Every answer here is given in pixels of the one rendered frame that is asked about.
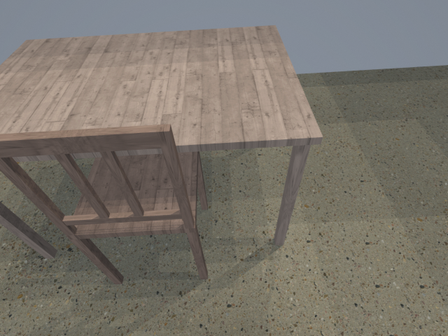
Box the chair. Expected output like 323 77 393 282
0 124 208 285

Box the table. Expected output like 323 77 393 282
0 25 323 259

